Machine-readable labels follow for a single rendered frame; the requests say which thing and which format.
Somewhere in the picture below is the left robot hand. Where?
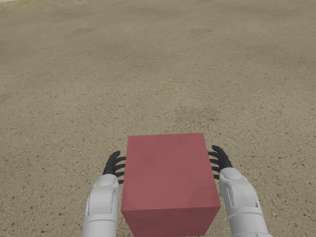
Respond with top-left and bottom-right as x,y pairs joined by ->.
103,151 -> 126,185

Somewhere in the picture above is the right robot forearm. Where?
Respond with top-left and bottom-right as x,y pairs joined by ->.
219,167 -> 274,237

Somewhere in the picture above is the right robot hand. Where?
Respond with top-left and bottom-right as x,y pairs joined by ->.
207,145 -> 233,180

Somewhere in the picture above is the left robot forearm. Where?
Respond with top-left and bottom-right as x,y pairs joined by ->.
81,174 -> 120,237

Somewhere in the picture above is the carton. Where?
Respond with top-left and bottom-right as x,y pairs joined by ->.
120,132 -> 221,237

